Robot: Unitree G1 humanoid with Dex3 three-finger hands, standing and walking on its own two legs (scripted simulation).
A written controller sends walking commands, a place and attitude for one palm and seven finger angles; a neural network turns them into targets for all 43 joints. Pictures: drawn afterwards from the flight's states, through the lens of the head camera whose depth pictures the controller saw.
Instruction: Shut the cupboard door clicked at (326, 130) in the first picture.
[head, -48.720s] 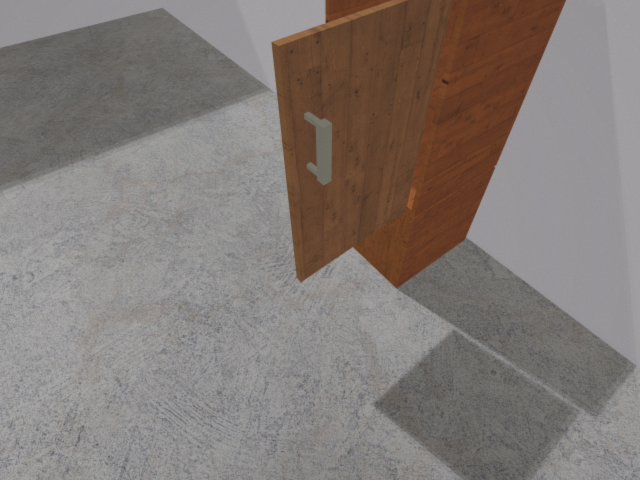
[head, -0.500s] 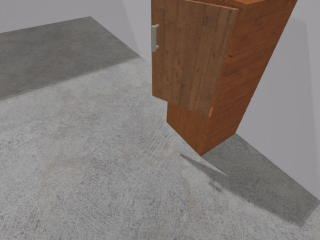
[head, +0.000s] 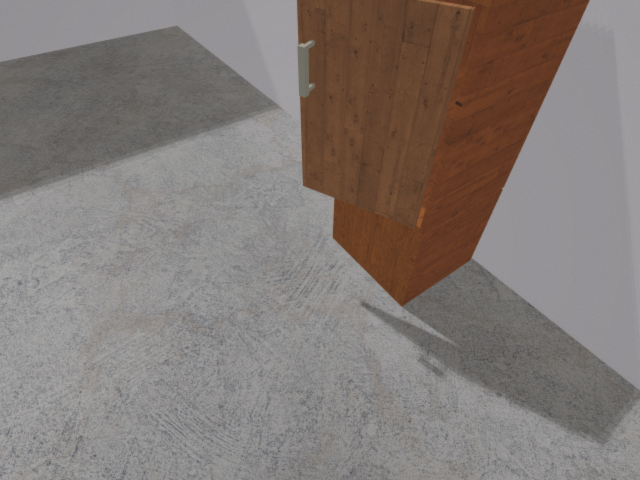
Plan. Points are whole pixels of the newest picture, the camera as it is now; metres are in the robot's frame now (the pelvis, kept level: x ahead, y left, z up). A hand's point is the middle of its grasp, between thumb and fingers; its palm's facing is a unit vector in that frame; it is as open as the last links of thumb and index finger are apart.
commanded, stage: look to check the result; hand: left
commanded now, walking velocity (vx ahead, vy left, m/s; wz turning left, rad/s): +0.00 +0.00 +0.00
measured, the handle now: (307, 68) +1.01 +0.08 +0.06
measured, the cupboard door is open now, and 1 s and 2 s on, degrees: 25 25 25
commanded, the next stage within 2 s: walk to a spot facing it in 0.20 s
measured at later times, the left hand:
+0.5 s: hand out of the picture +0.03 +0.20 -0.17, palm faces +0.06 -0.96 -0.26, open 7.4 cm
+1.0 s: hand out of the picture +0.02 +0.24 -0.16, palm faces +0.34 -0.90 -0.27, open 7.4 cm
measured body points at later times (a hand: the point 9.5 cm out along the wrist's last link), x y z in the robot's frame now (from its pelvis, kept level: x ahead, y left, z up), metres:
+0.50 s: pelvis +0.00 -0.01 +0.00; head +0.01 -0.01 +0.45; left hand +0.03 +0.25 -0.15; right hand +0.04 -0.26 -0.16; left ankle +0.03 +0.10 -0.74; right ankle -0.04 -0.11 -0.74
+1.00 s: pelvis +0.00 +0.01 +0.00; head +0.05 +0.02 +0.44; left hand +0.01 +0.29 -0.14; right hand +0.12 -0.22 -0.15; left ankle +0.02 +0.11 -0.74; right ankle +0.04 -0.14 -0.71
